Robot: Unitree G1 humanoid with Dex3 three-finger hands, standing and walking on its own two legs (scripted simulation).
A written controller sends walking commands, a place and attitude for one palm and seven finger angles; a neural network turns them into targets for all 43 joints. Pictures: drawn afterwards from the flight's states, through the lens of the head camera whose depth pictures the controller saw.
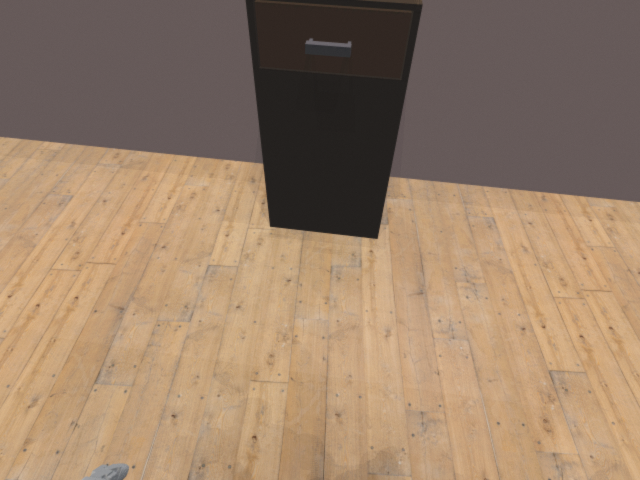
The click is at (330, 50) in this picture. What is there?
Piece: drawer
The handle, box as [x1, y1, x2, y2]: [305, 38, 351, 57]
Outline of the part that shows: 305,43 305,53 349,57 350,55 351,41 348,41 347,43 313,41 312,38 310,38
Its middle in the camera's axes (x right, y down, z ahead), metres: +0.02 -0.55 +1.10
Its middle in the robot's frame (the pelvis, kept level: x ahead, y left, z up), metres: +1.20 +0.04 +0.04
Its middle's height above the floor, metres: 0.81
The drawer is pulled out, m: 0.00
